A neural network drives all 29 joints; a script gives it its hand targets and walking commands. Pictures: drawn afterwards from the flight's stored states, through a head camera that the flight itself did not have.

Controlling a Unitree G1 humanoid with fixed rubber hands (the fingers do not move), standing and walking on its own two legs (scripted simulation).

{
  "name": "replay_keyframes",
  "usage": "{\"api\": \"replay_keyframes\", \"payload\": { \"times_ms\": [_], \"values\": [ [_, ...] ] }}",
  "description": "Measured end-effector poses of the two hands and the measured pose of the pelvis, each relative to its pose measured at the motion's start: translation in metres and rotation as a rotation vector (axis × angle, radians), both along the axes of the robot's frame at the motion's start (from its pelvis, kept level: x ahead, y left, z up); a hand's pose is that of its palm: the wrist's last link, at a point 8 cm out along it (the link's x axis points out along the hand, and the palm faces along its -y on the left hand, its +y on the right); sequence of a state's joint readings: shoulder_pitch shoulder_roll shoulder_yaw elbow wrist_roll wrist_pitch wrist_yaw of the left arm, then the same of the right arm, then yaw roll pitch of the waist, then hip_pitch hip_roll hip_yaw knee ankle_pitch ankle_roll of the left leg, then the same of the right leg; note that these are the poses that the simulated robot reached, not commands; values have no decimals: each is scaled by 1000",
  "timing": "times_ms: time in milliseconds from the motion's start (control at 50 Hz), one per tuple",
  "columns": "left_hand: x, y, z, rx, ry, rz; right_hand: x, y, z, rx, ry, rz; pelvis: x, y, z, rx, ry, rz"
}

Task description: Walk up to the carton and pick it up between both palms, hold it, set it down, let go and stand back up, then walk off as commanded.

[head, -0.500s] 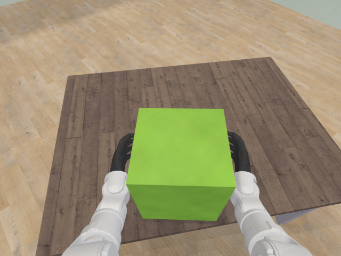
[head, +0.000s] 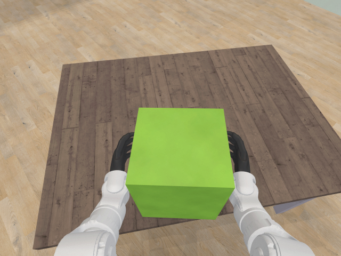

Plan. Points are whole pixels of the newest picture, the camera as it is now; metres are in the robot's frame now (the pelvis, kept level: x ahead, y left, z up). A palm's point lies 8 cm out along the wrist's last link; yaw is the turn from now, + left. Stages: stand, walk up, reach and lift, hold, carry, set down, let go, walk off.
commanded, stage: set down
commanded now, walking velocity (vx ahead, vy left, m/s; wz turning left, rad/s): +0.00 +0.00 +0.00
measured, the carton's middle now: (179, 167) +0.36 -0.03 -0.06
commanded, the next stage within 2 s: none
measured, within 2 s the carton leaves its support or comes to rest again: rests again in 0.42 s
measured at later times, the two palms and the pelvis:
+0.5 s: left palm (122, 167) +0.37 +0.11 -0.05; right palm (240, 169) +0.33 -0.18 -0.04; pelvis +0.00 +0.00 -0.01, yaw -1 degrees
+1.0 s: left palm (123, 168) +0.37 +0.11 -0.05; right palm (240, 175) +0.32 -0.18 -0.05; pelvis -0.02 +0.01 -0.02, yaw -2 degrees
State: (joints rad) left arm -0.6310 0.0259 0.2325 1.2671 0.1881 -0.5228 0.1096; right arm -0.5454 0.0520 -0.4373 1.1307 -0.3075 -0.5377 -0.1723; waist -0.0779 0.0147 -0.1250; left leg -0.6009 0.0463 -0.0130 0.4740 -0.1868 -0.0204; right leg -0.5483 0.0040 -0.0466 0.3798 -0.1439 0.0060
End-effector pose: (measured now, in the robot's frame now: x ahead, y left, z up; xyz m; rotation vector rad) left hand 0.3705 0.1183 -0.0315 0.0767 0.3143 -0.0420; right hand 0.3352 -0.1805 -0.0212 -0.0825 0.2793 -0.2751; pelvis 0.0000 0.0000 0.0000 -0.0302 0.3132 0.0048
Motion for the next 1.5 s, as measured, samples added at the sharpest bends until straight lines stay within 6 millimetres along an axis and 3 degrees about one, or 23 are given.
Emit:
{"api": "replay_keyframes", "payload": {
  "times_ms": [780,1240,1500],
  "values": [
    [-1,-7,-19,-43,-27,-8,-12,-5,-27,24,-16,-36,-12,4,-19,-7,45,-21],
    [-2,-6,-25,-49,-58,-11,-16,-4,-31,29,-50,-42,-27,7,-31,-7,54,-34],
    [2,-6,-29,-25,-61,-16,-13,-4,-33,29,-57,-34,-26,6,-33,-4,68,-42]
  ]
}}
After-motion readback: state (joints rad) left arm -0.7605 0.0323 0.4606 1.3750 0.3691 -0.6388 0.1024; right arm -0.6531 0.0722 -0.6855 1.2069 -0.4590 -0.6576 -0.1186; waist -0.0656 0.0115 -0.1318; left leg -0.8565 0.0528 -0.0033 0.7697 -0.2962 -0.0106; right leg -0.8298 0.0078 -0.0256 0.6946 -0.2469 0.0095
